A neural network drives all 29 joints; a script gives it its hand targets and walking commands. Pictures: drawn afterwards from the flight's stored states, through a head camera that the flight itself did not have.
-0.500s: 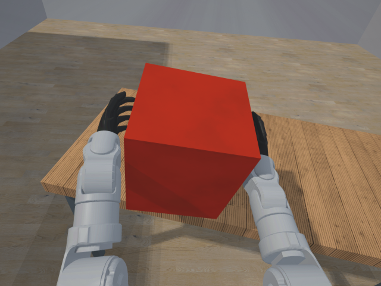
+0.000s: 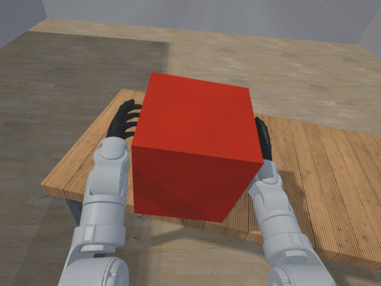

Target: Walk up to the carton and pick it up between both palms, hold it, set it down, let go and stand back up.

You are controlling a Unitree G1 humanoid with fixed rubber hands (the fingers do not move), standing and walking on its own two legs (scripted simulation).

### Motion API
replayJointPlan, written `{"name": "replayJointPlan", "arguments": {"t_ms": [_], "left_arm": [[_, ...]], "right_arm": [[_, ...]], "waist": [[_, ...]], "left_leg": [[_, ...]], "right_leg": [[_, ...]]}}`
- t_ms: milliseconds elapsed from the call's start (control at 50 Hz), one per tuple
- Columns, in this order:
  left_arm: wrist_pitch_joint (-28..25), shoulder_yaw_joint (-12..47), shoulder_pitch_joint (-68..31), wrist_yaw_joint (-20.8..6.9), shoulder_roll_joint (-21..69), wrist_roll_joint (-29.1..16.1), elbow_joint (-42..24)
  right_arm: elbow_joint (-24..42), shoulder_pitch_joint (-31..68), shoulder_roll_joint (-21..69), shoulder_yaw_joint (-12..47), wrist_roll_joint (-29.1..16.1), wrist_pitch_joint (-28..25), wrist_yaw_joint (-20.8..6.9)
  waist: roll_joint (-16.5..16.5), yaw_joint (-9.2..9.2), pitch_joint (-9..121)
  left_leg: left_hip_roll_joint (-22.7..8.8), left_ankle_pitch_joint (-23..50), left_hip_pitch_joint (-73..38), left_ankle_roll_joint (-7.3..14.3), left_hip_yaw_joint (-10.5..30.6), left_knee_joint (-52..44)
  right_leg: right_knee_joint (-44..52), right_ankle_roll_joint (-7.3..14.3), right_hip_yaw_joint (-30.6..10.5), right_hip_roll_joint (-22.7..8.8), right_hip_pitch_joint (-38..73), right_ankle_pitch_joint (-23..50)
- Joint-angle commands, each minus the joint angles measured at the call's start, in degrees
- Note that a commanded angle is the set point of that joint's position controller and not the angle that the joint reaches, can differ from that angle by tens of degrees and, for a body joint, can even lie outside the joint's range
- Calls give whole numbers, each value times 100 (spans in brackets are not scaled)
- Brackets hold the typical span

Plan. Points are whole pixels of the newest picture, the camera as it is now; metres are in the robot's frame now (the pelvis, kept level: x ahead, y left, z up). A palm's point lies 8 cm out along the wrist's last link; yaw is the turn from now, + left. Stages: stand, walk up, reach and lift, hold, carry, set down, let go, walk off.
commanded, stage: set down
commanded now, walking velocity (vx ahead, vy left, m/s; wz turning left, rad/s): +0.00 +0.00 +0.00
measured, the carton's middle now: (189, 152) +0.38 -0.01 +0.11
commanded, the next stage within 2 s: none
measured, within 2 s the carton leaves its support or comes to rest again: neither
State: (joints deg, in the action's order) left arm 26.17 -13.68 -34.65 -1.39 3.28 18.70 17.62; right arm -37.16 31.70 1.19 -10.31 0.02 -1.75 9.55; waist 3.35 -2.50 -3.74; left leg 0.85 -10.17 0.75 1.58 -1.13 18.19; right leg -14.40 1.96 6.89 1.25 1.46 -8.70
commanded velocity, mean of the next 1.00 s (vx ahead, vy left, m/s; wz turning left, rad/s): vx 0.00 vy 0.00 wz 0.00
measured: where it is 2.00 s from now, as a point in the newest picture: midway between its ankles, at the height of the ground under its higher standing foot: outside the picture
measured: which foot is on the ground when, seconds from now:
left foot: down 0.00-1.00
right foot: down 0.00-1.00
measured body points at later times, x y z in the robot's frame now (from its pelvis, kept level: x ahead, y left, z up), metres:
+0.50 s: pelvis +0.01 +0.00 +0.00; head -0.01 +0.02 +0.45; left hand +0.42 +0.12 +0.13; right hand +0.39 -0.18 +0.11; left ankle +0.01 +0.10 -0.75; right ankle +0.00 -0.09 -0.75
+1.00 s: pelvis +0.02 +0.00 +0.00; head +0.02 +0.02 +0.45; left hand +0.44 +0.11 +0.10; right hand +0.40 -0.19 +0.09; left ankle +0.01 +0.10 -0.75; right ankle +0.00 -0.09 -0.75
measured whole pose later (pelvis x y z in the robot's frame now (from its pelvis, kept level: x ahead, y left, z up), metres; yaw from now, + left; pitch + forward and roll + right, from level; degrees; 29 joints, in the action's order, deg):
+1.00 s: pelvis +0.02 +0.00 +0.00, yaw -2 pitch -1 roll -1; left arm 8.9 -20.8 -42.6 0.3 3.2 18.9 45.5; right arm -50.9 37.5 3.4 -27.1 12.9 -9.2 5.5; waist 2.2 -1.6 -0.7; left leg 0.4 -10.1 5.9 1.4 -2.9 16.8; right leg -13.4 2.0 5.2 1.7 -4.5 -8.1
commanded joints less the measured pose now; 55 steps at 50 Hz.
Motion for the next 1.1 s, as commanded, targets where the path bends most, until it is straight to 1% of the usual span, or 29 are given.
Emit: {"name": "replayJointPlan", "arguments": {"t_ms": [0, 80, 140, 160, 180, 220, 260, 380, 420, 500, 560, 580, 600, 620, 700, 920, 1000, 1040, 1080], "left_arm": [[-522, 2139, -3204, -700, 2756, -575, -259], [-779, 2150, -3398, -628, 2879, -615, -46], [-933, 2073, -3471, -577, 2926, -575, 231], [-973, 2022, -3489, -566, 2909, -567, 281], [-1017, 2011, -3516, -555, 2917, -558, 332], [-1108, 2013, -3603, -524, 2980, -562, 382], [-1189, 1958, -3608, -504, 2978, -537, 513], [-1361, 1632, -3702, -504, 2890, -409, 866], [-1429, 1572, -3703, -505, 2887, -394, 948], [-1595, 1484, -3855, -483, 2885, -363, 1108], [-1724, 1414, -3909, -471, 2912, -362, 1281], [-1725, 1247, -4010, -487, 2834, -299, 1457], [-1757, 1182, -4057, -502, 2827, -296, 1476], [-1796, 1178, -4126, -498, 2829, -309, 1481], [-1997, 1208, -4270, -412, 2901, -329, 1538], [-2159, 807, -4246, -392, 2752, -173, 1998], [-2230, 700, -4304, -366, 2711, -133, 2093], [-2304, 677, -4221, -322, 2761, -120, 2157], [-2374, 672, -4271, -284, 2741, -131, 2194]], "right_arm": [[1460, 4633, 2167, 1652, 258, -797, -755], [1236, 4747, 2212, 1469, 390, -958, -808], [987, 4811, 2239, 1369, 473, -1015, -853], [916, 4820, 2252, 1363, 480, -1031, -862], [841, 4809, 2262, 1339, 505, -1040, -868], [785, 4868, 2303, 1312, 493, -1082, -883], [700, 4867, 2335, 1320, 529, -1098, -896], [378, 4854, 2447, 1173, 624, -1085, -939], [353, 4840, 2484, 1144, 666, -1106, -954], [158, 4816, 2536, 978, 794, -1144, -994], [76, 4810, 2588, 858, 924, -1197, -1017], [-103, 4801, 2533, 704, 989, -1124, -1011], [-103, 4811, 2553, 642, 1042, -1118, -1016], [-107, 4835, 2577, 604, 1077, -1136, -1026], [-138, 4889, 2635, 547, 1159, -1236, -1092], [-444, 4768, 2625, 171, 1463, -1242, -1213], [-510, 4736, 2626, 18, 1577, -1248, -1264], [-574, 4662, 2675, -63, 1675, -1304, -1320], [-631, 4659, 2671, -161, 1757, -1339, -1359]], "waist": [[-301, -82, 2443], [-353, -70, 2748], [-303, -54, 2734], [-269, -19, 2763], [-260, -28, 2780], [-343, -7, 2918], [-314, 7, 2983], [-219, 92, 2828], [-207, 109, 2931], [-266, 106, 3033], [-268, 89, 3159], [-157, 2, 2899], [-157, 46, 2930], [-175, 34, 3041], [-301, 34, 3473], [-253, 85, 3311], [-286, 85, 3347], [-384, 126, 3452], [-418, 90, 3536]], "left_leg": [[-126, 1198, -529, -222, -82, -149], [-136, 1443, -663, -283, -84, -86], [-147, 1586, -684, -304, -82, -59], [-149, 1599, -643, -298, -85, -66], [-150, 1641, -636, -299, -81, -62], [-149, 1800, -642, -336, -86, -32], [-135, 1871, -627, -328, -96, -13], [-113, 1587, -247, -248, -145, -155], [-108, 1612, -172, -231, -167, -171], [-110, 1588, -156, -245, -189, -178], [-112, 1622, -112, -239, -205, -177], [-87, 1343, 21, -202, -246, -233], [-86, 1189, 140, -178, -260, -305], [-94, 1217, 144, -190, -265, -309], [-126, 1807, -146, -307, -241, -101], [-160, 1792, 21, -292, -276, -132], [-181, 1813, -13, -306, -288, -121], [-243, 2014, -17, -334, -262, -83], [-274, 2127, -131, -360, -245, -21]], "right_leg": [[-27, -366, 141, -57, 580, 1326], [-32, -346, 167, -34, 534, 1423], [-20, -349, 160, -14, 491, 1513], [-27, -354, 154, -16, 540, 1563], [-44, -359, 145, -12, 568, 1628], [-59, -353, 133, -10, 624, 1786], [-70, -371, 104, -16, 692, 1965], [-110, -422, 21, -76, 944, 2184], [-154, -438, 1, -79, 1060, 2370], [-162, -426, -6, -94, 1029, 2390], [-182, -431, -25, -108, 1040, 2541], [-222, -444, -79, -126, 1121, 2483], [-248, -454, -94, -148, 1186, 2473], [-274, -448, -91, -145, 1221, 2534], [-319, -398, -37, -80, 1111, 2829], [-329, -403, -74, -94, 1040, 2818], [-328, -394, -68, -94, 946, 2759], [-321, -360, -33, -96, 701, 2605], [-301, -330, -24, -87, 492, 2511]]}}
